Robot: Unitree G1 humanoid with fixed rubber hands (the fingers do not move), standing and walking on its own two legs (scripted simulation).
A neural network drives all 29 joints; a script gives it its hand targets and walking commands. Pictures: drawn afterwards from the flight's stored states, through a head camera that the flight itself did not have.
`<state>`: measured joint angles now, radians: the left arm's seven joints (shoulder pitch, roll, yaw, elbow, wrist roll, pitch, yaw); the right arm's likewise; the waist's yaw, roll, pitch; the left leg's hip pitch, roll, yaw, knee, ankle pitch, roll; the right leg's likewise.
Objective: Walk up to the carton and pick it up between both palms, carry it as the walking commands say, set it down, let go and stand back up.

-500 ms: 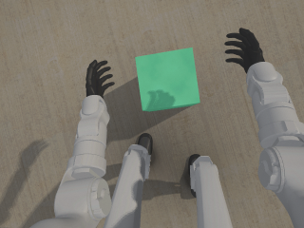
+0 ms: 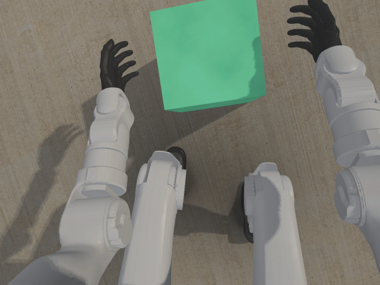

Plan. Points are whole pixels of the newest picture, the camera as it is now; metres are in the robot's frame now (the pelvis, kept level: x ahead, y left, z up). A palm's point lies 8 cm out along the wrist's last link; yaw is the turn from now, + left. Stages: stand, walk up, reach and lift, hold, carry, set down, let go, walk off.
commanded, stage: reach and lift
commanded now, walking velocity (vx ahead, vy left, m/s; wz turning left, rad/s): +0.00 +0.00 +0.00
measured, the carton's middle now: (209, 66) +0.52 +0.04 -0.33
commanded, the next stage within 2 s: none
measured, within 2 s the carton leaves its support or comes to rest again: leaves its support in 1.98 s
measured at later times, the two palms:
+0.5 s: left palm (118, 89) +0.44 +0.25 -0.26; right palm (290, 67) +0.51 -0.14 -0.28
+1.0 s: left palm (128, 79) +0.47 +0.22 -0.25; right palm (287, 63) +0.52 -0.13 -0.27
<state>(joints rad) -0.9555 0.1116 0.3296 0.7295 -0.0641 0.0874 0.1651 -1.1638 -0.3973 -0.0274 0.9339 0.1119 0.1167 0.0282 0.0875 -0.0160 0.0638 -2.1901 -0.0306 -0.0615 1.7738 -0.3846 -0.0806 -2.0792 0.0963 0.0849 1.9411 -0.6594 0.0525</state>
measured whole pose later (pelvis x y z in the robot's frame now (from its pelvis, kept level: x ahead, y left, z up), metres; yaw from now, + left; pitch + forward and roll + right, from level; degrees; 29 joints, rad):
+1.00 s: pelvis -0.02 +0.01 -0.08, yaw -1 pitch +40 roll +2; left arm -1.32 0.28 0.20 1.22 -0.28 -0.04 0.14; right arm -1.40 -0.40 0.11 1.13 0.16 0.04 -0.05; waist 0.11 0.05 0.28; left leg -2.34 -0.01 -0.05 2.01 -0.37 -0.08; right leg -2.24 0.08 0.08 2.19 -0.64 0.06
